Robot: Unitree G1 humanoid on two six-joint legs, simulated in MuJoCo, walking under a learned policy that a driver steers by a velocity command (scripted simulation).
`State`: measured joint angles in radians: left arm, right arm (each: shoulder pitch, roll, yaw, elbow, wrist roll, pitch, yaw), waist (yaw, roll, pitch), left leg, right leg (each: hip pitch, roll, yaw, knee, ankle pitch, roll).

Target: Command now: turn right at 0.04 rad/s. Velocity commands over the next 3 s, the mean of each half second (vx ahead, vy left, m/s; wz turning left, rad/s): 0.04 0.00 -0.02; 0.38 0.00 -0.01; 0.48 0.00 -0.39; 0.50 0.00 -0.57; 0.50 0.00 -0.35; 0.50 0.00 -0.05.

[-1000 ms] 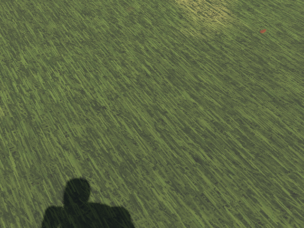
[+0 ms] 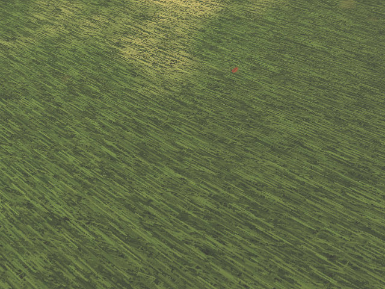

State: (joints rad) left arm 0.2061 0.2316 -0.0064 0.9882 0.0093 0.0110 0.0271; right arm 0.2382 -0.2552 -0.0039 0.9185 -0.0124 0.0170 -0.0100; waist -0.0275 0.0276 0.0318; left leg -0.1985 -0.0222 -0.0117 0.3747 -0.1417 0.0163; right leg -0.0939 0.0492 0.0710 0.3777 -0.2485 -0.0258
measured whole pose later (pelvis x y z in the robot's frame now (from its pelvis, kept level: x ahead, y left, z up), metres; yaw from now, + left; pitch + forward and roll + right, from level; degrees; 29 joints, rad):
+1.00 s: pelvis +0.22 +0.05 +0.00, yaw +0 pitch +1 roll +0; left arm 0.08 0.22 0.03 0.96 0.03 -0.03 -0.03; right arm 0.49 -0.15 0.00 1.10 -0.02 -0.09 -0.01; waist -0.04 -0.03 0.03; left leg 0.10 -0.08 0.05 0.17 -0.29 0.08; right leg -0.63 -0.05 -0.07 0.81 -0.11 -0.05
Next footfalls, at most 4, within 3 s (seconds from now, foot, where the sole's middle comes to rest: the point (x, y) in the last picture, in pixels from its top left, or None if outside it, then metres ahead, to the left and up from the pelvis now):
1.16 right None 0.47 -0.02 -0.78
1.70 left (183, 214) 0.83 0.07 -0.78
2.22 right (261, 188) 0.94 -0.26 -0.78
2.78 left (266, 128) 1.29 -0.34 -0.78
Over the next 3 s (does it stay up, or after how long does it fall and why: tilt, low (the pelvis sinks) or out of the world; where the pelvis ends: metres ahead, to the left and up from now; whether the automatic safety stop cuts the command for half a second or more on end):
stays up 1.21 -0.35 0.00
